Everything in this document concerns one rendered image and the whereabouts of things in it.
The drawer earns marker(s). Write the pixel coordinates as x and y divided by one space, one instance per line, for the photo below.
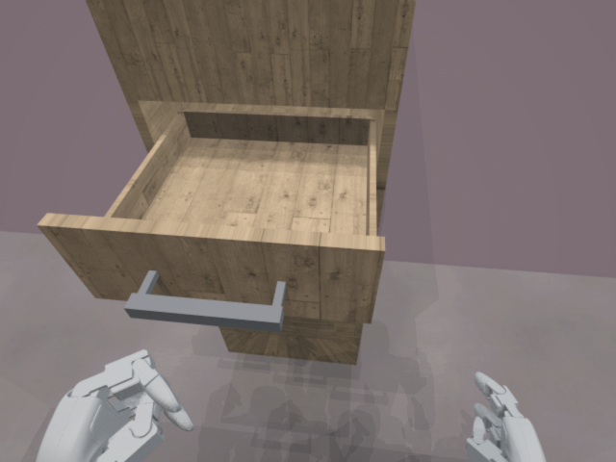
227 203

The handle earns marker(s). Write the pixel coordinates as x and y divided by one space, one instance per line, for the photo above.
145 306

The left robot hand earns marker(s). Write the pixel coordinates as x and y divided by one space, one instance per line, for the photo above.
84 422

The cabinet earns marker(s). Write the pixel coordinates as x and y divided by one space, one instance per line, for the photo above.
322 57

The right robot hand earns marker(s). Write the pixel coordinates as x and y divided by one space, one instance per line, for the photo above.
513 438

